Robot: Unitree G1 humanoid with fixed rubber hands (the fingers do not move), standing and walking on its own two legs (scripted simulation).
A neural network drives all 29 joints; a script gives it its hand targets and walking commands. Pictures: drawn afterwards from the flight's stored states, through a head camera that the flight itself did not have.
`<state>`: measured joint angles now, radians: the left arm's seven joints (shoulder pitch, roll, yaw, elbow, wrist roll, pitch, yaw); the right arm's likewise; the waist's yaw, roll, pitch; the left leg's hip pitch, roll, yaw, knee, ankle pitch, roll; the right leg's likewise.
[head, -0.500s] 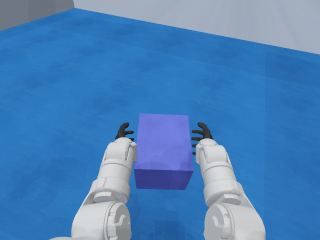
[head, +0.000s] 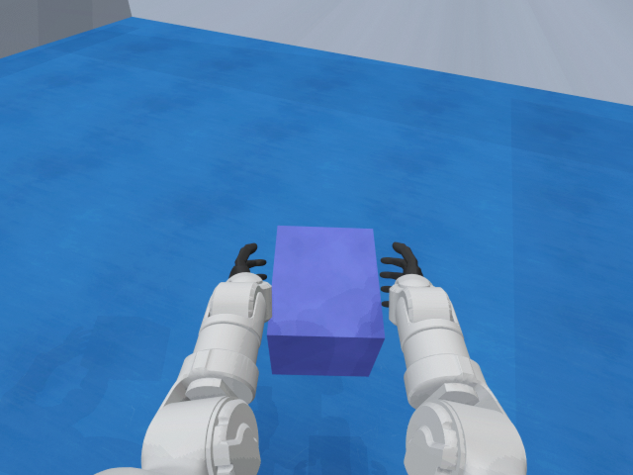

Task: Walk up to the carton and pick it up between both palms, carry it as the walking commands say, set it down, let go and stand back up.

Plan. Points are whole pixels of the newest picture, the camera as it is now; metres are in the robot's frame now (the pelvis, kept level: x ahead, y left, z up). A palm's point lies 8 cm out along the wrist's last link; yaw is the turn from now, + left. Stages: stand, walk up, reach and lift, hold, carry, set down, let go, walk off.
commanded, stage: reach and lift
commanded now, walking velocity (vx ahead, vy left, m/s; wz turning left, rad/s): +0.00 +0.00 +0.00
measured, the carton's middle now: (323, 300) +0.38 +0.01 -0.02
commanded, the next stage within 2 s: hold in 0.54 s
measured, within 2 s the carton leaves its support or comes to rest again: neither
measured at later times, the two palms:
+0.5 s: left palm (239, 294) +0.31 +0.12 +0.06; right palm (412, 293) +0.32 -0.11 +0.08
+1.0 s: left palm (238, 296) +0.31 +0.12 +0.06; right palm (412, 294) +0.32 -0.11 +0.08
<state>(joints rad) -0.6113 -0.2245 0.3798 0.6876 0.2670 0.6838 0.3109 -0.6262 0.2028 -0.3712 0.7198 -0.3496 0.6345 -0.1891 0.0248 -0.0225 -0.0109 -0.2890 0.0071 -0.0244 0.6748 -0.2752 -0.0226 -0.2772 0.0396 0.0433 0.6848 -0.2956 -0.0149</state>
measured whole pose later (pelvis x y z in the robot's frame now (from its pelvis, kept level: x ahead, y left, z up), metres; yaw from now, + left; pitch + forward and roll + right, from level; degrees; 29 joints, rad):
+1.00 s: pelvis -0.01 +0.01 +0.00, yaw +0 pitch -7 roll +0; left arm -0.58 -0.22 0.35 0.67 0.27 0.69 0.30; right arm -0.62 0.21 -0.37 0.69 -0.35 0.67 -0.18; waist 0.01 -0.03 -0.03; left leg -0.29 0.00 -0.02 0.67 -0.26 -0.01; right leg -0.27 0.04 0.04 0.67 -0.27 -0.01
